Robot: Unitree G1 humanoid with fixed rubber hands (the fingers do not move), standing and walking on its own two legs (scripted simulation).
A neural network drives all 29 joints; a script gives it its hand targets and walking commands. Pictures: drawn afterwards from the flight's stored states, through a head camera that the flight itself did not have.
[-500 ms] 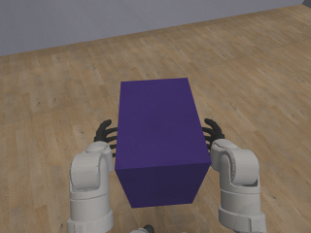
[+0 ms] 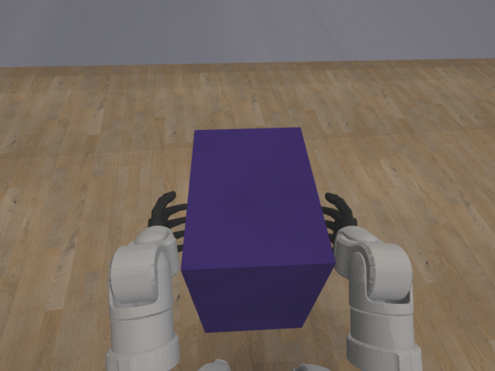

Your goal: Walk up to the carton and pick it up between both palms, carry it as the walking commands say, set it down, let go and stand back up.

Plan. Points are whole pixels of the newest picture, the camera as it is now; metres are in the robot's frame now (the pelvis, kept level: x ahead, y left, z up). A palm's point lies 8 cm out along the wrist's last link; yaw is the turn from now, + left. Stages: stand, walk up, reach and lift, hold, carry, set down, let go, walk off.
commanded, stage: carry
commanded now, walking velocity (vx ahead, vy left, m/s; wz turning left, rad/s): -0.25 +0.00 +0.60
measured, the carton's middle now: (251, 234) +0.35 +0.02 +0.01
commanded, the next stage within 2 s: none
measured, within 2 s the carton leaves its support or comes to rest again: neither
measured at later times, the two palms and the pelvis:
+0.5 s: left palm out of the picture +0.13 +0.33 +0.07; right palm (210, 304) +0.20 +0.07 +0.08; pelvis -0.12 +0.11 +0.00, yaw +18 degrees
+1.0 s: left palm out of the picture +0.00 +0.36 +0.10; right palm out of the picture +0.13 +0.12 +0.08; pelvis -0.21 +0.09 +0.01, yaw +31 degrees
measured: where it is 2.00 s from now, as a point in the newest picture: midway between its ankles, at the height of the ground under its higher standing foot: outside the picture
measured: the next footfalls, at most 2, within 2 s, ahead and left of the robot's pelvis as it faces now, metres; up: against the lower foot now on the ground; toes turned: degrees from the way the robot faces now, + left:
right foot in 0.16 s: +0.02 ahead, -0.08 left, +0.00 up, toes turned +0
left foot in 0.38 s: -0.06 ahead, +0.22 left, +0.00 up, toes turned +10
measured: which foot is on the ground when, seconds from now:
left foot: down 0.00-0.16, up 0.18-0.36, down 0.38-0.82, up 0.84-1.00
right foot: up 0.00-0.14, down 0.16-0.38, up 0.40-0.78, down 0.80-1.00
